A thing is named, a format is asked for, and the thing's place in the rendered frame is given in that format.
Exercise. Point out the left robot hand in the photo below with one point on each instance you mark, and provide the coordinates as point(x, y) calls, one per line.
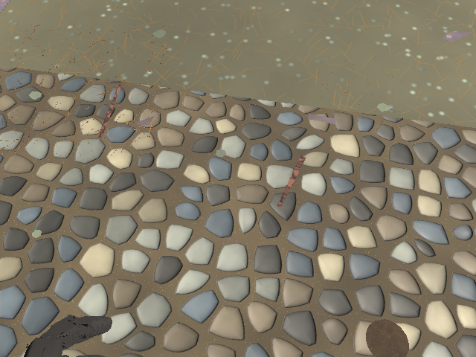
point(67, 332)

